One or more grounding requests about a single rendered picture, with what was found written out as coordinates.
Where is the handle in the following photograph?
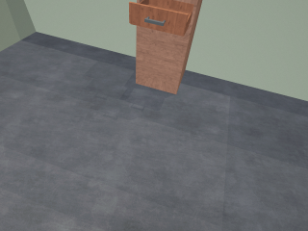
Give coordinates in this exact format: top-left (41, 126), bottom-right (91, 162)
top-left (144, 17), bottom-right (166, 26)

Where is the cabinet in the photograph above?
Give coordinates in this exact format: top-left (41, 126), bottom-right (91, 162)
top-left (136, 0), bottom-right (203, 94)

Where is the drawer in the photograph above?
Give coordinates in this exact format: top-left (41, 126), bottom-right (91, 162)
top-left (129, 0), bottom-right (194, 37)

